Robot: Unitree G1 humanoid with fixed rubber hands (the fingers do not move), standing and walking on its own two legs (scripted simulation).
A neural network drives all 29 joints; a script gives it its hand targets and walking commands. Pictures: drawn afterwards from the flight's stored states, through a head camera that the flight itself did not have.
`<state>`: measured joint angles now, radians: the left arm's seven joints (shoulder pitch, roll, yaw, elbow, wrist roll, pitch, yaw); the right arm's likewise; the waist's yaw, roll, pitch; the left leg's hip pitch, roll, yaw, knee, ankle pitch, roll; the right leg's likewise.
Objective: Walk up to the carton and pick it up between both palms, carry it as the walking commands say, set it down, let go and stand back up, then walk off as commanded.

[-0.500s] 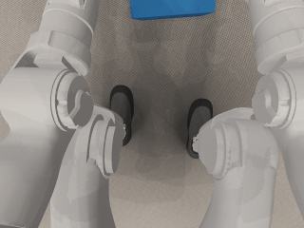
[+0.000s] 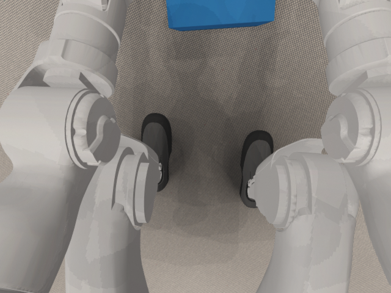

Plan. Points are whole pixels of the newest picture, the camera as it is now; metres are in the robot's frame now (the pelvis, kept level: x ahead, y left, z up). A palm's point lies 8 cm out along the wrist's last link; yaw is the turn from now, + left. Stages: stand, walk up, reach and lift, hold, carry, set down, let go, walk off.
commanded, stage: reach and lift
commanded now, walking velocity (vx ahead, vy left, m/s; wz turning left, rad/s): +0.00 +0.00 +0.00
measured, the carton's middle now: out of the picture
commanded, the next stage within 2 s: none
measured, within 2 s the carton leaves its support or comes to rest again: leaves its support in 0.40 s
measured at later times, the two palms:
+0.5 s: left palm out of the picture +0.57 +0.12 -0.19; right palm out of the picture +0.56 -0.14 -0.22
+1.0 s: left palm out of the picture +0.58 +0.10 -0.13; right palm out of the picture +0.56 -0.14 -0.17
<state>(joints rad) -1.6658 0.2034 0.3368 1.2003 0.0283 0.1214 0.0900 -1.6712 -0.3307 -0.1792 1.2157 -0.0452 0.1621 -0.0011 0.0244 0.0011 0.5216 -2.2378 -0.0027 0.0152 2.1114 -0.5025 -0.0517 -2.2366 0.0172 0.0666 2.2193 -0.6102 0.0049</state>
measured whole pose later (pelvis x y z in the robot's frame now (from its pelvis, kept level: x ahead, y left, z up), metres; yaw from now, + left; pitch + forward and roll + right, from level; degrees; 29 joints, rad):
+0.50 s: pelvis +0.00 +0.00 +0.00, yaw +0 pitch +36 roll +5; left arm -1.67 0.20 0.34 1.07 0.03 0.22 0.12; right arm -1.67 -0.32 -0.02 1.15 0.06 0.25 -0.08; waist 0.02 0.00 0.52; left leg -2.24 0.00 0.01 2.11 -0.50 -0.05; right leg -2.23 0.02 0.06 2.22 -0.61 0.00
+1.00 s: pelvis -0.01 +0.00 +0.00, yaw -1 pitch +32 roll +5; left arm -1.64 0.15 0.34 0.93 0.03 0.29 0.24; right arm -1.67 -0.32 -0.04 1.05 0.05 0.39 -0.13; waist 0.02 0.00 0.52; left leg -2.17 -0.01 0.01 2.11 -0.49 -0.05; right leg -2.17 0.02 0.06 2.22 -0.60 0.00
